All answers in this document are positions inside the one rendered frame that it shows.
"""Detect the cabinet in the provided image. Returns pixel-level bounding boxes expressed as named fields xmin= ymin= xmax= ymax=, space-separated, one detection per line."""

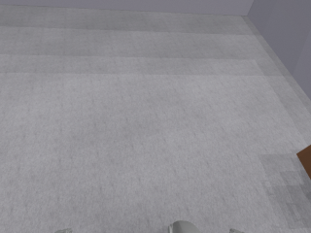
xmin=296 ymin=145 xmax=311 ymax=180

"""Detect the right robot thigh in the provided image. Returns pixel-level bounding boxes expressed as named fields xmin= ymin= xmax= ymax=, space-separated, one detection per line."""
xmin=167 ymin=220 xmax=201 ymax=233

